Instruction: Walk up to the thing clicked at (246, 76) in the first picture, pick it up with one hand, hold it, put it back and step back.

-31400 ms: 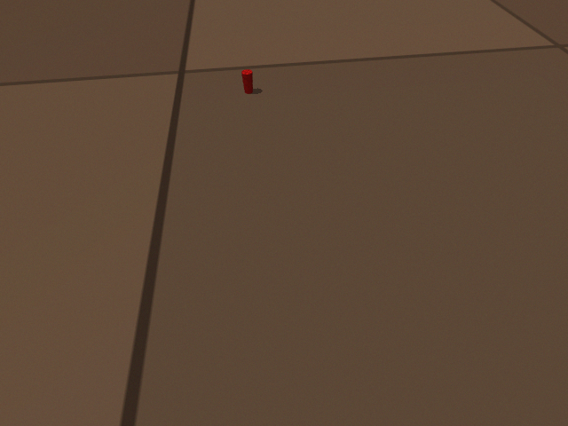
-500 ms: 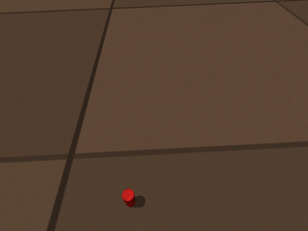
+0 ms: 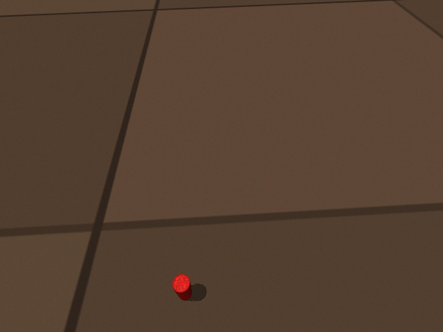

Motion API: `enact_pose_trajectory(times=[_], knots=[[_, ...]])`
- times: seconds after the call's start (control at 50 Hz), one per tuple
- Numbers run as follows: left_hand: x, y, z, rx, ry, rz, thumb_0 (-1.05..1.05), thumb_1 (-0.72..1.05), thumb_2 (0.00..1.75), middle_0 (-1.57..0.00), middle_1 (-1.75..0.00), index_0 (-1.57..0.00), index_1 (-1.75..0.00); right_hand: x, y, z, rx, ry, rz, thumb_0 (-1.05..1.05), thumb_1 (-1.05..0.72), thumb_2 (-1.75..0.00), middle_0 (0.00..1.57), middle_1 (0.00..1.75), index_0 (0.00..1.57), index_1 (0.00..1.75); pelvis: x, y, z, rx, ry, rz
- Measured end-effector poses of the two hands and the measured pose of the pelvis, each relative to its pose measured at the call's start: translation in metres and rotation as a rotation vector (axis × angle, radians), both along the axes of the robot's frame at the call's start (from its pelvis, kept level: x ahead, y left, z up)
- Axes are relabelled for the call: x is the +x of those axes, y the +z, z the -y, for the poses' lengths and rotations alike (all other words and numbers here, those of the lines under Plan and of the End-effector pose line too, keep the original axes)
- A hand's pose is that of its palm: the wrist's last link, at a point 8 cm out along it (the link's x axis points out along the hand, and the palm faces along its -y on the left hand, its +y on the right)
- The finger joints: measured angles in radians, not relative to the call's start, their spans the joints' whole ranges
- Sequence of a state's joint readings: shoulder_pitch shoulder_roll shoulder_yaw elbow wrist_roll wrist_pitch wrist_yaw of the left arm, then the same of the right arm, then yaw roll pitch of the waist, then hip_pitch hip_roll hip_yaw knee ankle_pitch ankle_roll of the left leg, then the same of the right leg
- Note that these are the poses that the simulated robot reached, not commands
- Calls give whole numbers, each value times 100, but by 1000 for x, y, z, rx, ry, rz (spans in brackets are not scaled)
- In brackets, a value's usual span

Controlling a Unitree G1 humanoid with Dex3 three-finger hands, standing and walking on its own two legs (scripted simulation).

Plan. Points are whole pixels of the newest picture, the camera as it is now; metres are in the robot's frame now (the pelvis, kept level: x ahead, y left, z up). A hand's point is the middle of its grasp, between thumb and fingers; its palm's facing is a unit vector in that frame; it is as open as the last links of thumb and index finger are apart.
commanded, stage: stand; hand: left
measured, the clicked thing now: (183, 288) +0.41 +0.19 -0.71
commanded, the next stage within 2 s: step back in 0.32 s
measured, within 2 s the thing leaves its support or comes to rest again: neither
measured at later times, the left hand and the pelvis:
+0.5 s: hand out of the picture +0.07 +0.27 -0.17, palm faces +0.02 -0.93 -0.37, open 7.4 cm; pelvis -0.03 +0.01 -0.01, yaw +1 degrees
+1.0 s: hand out of the picture +0.00 +0.30 -0.18, palm faces -0.07 -0.92 -0.39, open 7.4 cm; pelvis -0.11 +0.03 -0.03, yaw -3 degrees
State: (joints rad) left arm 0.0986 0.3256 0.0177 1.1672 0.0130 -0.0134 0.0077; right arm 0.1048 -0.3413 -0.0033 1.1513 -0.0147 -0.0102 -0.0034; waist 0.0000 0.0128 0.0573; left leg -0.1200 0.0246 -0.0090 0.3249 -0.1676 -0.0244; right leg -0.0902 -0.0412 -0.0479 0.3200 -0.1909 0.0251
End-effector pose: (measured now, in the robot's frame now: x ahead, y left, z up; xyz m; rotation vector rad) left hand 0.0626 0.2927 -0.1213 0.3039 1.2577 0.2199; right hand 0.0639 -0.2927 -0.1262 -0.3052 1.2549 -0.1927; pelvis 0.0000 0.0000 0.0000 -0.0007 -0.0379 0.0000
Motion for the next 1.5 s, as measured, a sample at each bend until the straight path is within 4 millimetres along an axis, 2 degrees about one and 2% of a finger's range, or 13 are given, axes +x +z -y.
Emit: enact_pose_trajectory(times=[0.34, 0.48, 0.56, 0.64, 0.74, 0.9, 1.02, 1.08, 1.14, 1.26, 1.36, 1.42, 1.5], knots=[[2, -1, 0, -6, 7, 8, 1, 90, 89, -20, -30, -21, -30, 5, 1, 1, 5, 1, 6, 1, -90, -90, 20, 30, 20, 30, 2, 0, 1, -2, 6, -5], [-1, -6, -18, 22, 20, 18, 1, 90, 89, -20, -30, -21, -30, 3, -3, 11, -24, -5, 11, 1, -90, -90, 20, 30, 20, 30, -22, -10, -5, -16, 18, -13], [2, -13, -35, 34, -9, 38, 1, 90, 89, -20, -30, -21, -30, -8, -4, 9, -58, -5, 7, 0, -90, -90, 20, 30, 20, 30, -33, -19, -20, -11, 15, -10], [17, -25, -55, 31, -22, 90, 1, 90, 89, -20, -30, -21, -30, -30, -4, -2, -92, -9, -4, 0, -91, -90, 20, 30, 20, 30, -43, -30, -37, -15, 22, -16], [18, -23, -59, 25, -27, 127, 1, 91, 89, -20, -30, -21, -30, -62, 4, -21, -95, 7, -58, 0, -90, -90, 20, 30, 20, 30, -60, -22, -42, -25, 35, -22], [-32, -23, -54, 27, -74, 42, 1, 90, 89, -20, -30, -21, -30, -71, 3, -30, -78, -8, 48, 1, -90, -90, 21, 30, 21, 30, -87, -20, -43, -16, -24, -24], [-73, -23, -44, 54, -83, 31, 1, 90, 89, -20, -30, -21, -30, -83, -16, -19, -43, -9, 109, 0, -90, -90, 21, 30, 21, 30, -115, -33, -32, -9, -56, -4], [-98, -15, -36, 52, -78, 29, 1, 90, 89, -20, -30, -21, -30, -95, -20, -14, -25, -23, 104, 1, -90, -90, 20, 30, 21, 30, -128, -30, -28, -26, -39, 6], [-119, -3, -36, 57, -64, 27, 1, 90, 89, -20, -30, -21, -30, -109, -13, -13, -15, -24, 89, 1, -90, -90, 20, 30, 21, 30, -138, -21, -28, 23, -60, 0], [-131, 8, -46, 76, -58, 83, 1, 90, 89, -20, -30, -21, -30, -143, -7, -12, -52, 3, 53, 1, -90, -90, 20, 30, 20, 30, -164, -16, -37, 20, -27, -33], [-137, -7, -65, 60, -55, 167, 1, 90, 89, -20, -30, -21, -30, -170, -10, -24, -95, 46, 29, 1, -90, -90, 20, 30, 20, 30, -193, -29, -51, -2, 23, -19], [-151, -15, -71, 38, -37, 166, 1, 90, 89, -20, -30, -21, -30, -187, -3, -39, -89, 57, 35, 1, -91, -90, 20, 30, 20, 30, -211, -28, -55, 25, 2, 9], [-175, -13, -70, 12, -30, 139, 1, 90, 89, -20, -30, -21, -30, -205, 14, -48, -86, 61, 59, 1, -90, -90, 20, 30, 21, 30, -229, -17, -57, -28, 11, -3]])
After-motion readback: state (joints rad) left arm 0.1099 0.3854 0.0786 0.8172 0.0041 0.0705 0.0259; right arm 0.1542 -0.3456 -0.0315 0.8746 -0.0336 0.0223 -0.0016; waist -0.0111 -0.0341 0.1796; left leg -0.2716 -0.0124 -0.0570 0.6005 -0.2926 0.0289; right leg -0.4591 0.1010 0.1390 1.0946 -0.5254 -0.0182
